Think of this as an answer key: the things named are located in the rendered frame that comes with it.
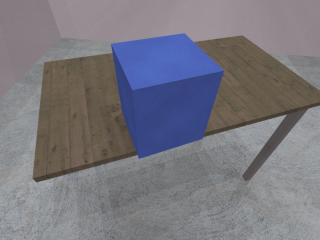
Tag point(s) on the carton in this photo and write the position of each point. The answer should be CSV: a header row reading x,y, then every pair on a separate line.
x,y
167,87

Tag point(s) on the table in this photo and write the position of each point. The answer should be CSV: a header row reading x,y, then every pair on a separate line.
x,y
81,124

